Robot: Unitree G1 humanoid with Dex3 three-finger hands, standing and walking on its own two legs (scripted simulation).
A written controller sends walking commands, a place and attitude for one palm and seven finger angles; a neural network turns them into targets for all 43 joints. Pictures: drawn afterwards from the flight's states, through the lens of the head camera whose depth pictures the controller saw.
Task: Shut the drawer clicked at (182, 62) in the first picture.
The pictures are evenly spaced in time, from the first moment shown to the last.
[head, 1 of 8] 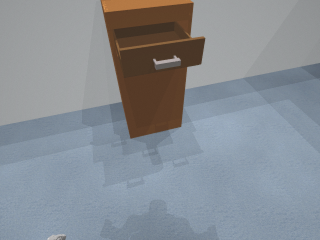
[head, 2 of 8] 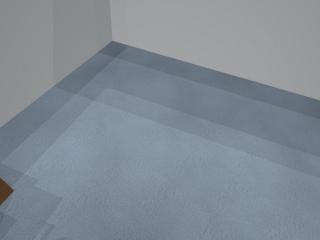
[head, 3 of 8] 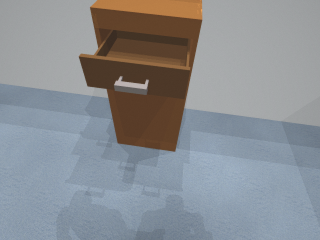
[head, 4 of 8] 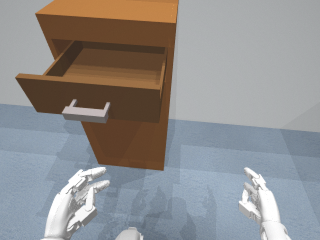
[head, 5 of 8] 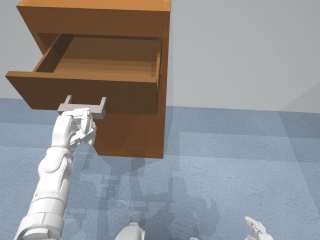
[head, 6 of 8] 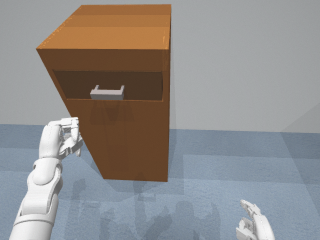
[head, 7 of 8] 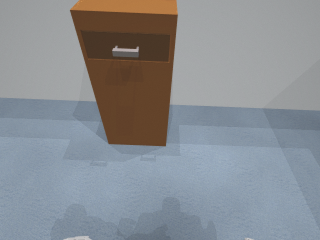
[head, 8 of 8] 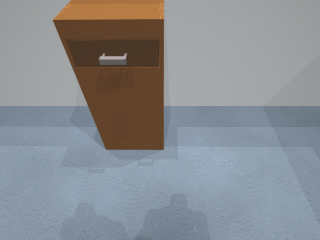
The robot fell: no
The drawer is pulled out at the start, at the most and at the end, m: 0.22 0.22 0.00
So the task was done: yes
